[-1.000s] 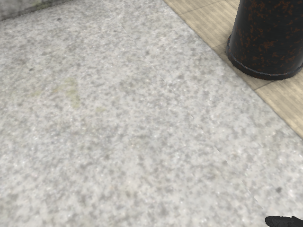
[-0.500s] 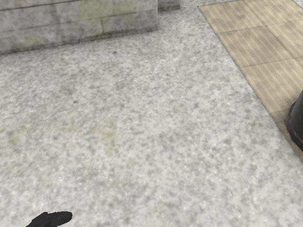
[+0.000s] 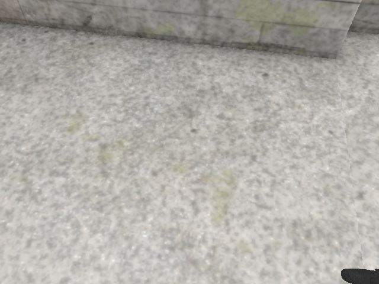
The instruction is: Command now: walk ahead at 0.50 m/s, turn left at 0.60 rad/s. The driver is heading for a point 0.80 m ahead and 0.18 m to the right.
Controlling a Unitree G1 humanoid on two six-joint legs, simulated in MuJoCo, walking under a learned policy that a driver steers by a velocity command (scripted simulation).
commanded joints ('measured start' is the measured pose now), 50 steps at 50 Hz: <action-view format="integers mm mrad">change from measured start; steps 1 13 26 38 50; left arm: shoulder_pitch -96 -320 -13 88 8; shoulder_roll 111 33 97 143 97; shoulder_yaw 7 -25 5 23 15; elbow -141 -173 -117 -65 -160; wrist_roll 8 17 17 -11 -1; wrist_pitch -66 -27 -3 23 38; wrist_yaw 0 -29 -40 -3 -7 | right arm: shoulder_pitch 185 229 104 -126 123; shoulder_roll -153 -138 -116 -46 -61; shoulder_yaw -46 -28 -4 19 -4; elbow -24 66 7 -41 40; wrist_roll -2 -1 -17 -14 -34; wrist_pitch -23 -34 -63 -77 -67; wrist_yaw -13 -46 -40 -29 -40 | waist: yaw -98 -117 22 36 -75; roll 30 82 -36 -81 118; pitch -209 -64 -88 -67 -69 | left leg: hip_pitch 596 263 -295 21 463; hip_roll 288 173 98 48 330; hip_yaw -531 -257 -118 -84 -359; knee -352 -408 575 -93 -418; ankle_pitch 14 174 -165 219 -22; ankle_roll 223 139 -64 -147 94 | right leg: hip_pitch -552 -274 259 29 -512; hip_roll -25 25 -190 -59 -16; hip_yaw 95 42 523 320 134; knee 150 -518 -883 -875 75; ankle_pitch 116 605 157 405 142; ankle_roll -23 15 -303 -250 -32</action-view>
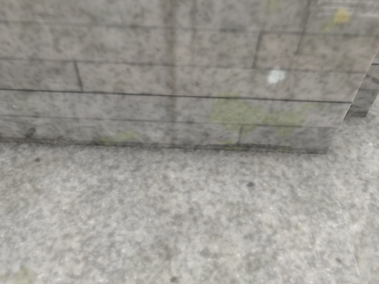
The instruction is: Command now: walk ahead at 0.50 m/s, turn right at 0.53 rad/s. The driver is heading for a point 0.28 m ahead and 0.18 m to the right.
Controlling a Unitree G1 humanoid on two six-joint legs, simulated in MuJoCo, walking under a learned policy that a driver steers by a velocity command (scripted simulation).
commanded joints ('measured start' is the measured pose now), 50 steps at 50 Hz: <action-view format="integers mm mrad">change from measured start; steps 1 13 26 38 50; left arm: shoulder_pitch -65 -331 -229 -192 -218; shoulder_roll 73 20 88 6 27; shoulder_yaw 25 -5 8 -32 -20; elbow -116 -211 -146 -24 39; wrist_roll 1 10 51 57 46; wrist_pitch -5 -4 -5 6 7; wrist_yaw -9 -59 -27 -13 0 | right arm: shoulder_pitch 71 133 175 50 4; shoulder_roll -97 -220 -152 -177 -139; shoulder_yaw -31 -65 -16 -8 4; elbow -11 102 118 86 135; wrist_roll -6 25 10 -26 -7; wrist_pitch -3 13 76 90 91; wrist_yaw -4 -14 -41 -40 -44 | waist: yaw -47 -91 -72 -30 -33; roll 171 96 -33 47 58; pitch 13 72 -140 -40 -50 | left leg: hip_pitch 245 277 -107 198 121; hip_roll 278 275 123 180 100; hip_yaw -286 75 -43 -139 -73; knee -275 -274 621 -75 -26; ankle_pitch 15 386 -233 189 127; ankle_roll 163 125 -89 4 0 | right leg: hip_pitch -314 -192 154 26 219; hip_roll -119 -90 -234 -80 -43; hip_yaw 31 -83 122 61 -11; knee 46 -472 -811 -742 -703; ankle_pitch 88 375 845 22 373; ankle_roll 13 -11 -257 -80 -30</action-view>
